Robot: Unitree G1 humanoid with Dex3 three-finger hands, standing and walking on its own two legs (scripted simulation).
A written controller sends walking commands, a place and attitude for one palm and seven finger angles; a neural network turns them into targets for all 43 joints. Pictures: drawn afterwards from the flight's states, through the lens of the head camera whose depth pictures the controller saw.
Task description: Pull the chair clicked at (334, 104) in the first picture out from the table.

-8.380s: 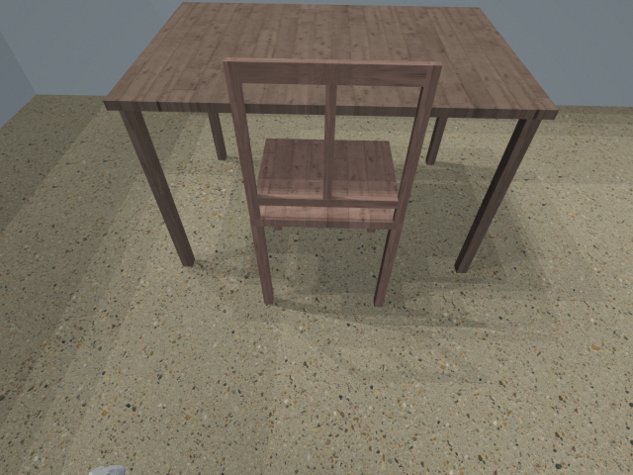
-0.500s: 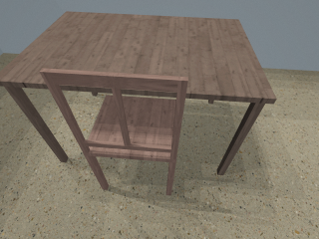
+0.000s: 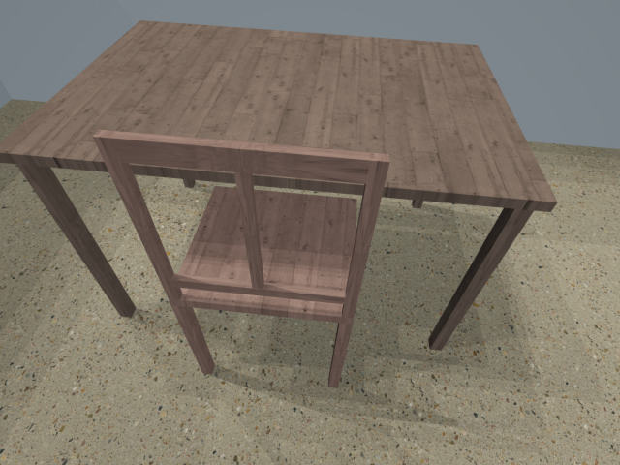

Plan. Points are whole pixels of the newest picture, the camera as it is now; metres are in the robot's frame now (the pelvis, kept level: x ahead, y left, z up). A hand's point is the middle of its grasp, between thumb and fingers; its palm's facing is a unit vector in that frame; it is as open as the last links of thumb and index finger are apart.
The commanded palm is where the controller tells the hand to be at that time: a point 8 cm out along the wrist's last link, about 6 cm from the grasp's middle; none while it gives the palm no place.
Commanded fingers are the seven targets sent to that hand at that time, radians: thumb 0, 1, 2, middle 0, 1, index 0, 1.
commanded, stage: look again from close up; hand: left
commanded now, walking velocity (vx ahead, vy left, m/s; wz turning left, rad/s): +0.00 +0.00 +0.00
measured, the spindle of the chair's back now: (251, 237) +0.51 +0.14 -0.06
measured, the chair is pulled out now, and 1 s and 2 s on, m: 0.00 0.00 0.00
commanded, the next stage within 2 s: shuffle to correct the standing spot in 0.82 s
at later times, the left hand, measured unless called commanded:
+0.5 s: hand out of the picture -0.04 +0.20 -0.17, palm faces +0.00 -0.98 -0.19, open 7.3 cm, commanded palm none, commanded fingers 0.00 0.90 0.90 -0.20 -0.30 -0.20 -0.30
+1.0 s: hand out of the picture -0.05 +0.18 -0.17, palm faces +0.00 -0.99 -0.17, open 7.3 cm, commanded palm none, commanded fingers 0.00 0.90 0.90 -0.20 -0.30 -0.20 -0.30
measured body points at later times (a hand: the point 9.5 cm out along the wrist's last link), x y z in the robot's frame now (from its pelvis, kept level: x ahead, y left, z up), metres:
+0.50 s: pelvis -0.02 +0.03 +0.01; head -0.01 +0.04 +0.46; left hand -0.04 +0.25 -0.15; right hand +0.00 -0.21 -0.15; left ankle +0.02 +0.10 -0.73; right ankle -0.03 -0.11 -0.73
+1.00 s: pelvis -0.03 +0.03 +0.01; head -0.02 +0.03 +0.46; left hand -0.05 +0.23 -0.15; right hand -0.04 -0.19 -0.15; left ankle +0.02 +0.10 -0.73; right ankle -0.03 -0.11 -0.73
